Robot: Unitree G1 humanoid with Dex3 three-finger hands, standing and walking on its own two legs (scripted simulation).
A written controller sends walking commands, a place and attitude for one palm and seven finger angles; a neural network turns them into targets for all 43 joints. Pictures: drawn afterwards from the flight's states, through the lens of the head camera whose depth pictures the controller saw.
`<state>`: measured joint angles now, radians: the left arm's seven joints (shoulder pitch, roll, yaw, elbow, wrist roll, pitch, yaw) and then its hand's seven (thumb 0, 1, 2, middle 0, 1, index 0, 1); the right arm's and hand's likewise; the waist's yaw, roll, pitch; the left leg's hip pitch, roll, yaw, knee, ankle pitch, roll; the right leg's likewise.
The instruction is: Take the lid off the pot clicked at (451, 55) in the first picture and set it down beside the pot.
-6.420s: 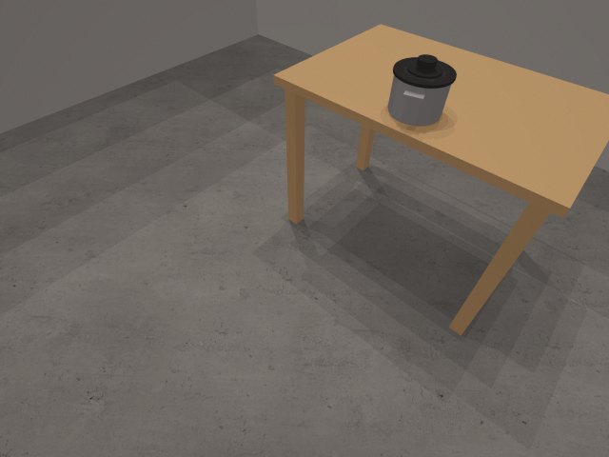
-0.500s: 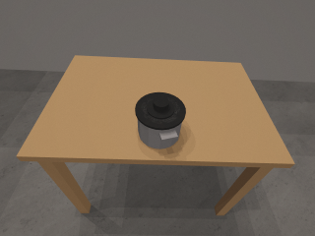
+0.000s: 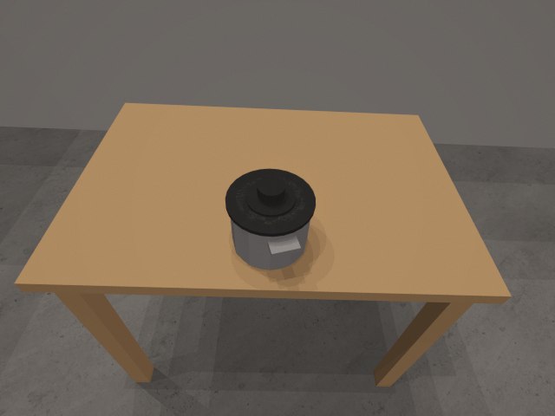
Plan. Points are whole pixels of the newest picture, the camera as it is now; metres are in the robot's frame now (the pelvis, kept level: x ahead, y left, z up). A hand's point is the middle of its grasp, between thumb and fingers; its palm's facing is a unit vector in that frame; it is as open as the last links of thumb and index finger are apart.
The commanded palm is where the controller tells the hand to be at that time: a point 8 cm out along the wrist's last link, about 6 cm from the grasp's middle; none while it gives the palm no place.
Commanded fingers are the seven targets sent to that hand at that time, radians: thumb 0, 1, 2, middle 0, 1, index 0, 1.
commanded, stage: come to a stop and stand still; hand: left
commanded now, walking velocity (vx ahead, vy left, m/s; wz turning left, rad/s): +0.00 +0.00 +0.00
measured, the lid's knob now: (271, 189) +0.47 +0.05 +0.06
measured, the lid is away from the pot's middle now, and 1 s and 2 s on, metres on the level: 0.00 0.00 0.00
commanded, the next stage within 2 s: look again from close up in 0.04 s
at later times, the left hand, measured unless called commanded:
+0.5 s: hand out of the picture -0.03 +0.15 -0.18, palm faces +0.04 -0.99 -0.15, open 7.4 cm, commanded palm none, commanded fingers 0.00 0.90 0.90 -0.20 -0.30 -0.20 -0.30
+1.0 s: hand out of the picture -0.03 +0.15 -0.18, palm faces +0.04 -0.99 -0.14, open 7.4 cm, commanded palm none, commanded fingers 0.00 0.90 0.90 -0.20 -0.30 -0.20 -0.30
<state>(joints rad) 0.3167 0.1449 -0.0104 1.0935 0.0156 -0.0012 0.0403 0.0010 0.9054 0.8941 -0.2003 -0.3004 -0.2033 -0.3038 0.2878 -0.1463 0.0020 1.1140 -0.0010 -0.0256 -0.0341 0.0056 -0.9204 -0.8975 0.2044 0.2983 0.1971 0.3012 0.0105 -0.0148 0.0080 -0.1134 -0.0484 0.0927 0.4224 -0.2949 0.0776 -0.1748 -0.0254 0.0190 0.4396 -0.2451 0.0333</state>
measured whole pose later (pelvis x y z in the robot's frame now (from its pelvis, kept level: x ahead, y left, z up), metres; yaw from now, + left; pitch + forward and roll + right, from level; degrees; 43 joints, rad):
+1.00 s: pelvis +0.00 -0.01 +0.00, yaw +0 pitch -1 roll +0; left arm 0.35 0.13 -0.01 1.11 0.02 -0.01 0.04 0.00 0.91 0.89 -0.20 -0.30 -0.20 -0.30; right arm 0.32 -0.10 0.00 1.15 0.00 -0.03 -0.03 0.00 -0.91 -0.90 0.20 0.30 0.20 0.30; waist 0.01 -0.02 0.01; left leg -0.13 -0.04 0.09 0.42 -0.29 0.07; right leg -0.19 -0.02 0.02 0.43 -0.23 0.03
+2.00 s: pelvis +0.02 -0.11 -0.01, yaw +0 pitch +1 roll -1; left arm 0.33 0.17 0.03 0.96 0.03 0.02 0.06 0.00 0.91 0.89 -0.20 -0.30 -0.20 -0.30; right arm 0.17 -0.15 -0.05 1.06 0.00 0.04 -0.05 0.00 -0.91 -0.90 0.20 0.30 0.20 0.30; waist 0.02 -0.02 0.06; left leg -0.40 0.02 0.05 0.98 -0.47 -0.02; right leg -0.18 0.13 -0.09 0.42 -0.26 -0.14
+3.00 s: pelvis +0.02 -0.06 +0.00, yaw +0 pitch +0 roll +0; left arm 0.28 0.15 -0.02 1.04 0.01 -0.01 0.06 0.00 0.92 0.89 -0.20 -0.30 -0.20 -0.30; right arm 0.23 -0.18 0.00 1.06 -0.01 0.00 -0.03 0.01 -0.92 -0.90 0.20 0.30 0.20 0.30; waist 0.00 0.02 0.04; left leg -0.20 -0.09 0.07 0.43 -0.23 0.11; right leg -0.16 0.05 -0.05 0.46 -0.29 -0.07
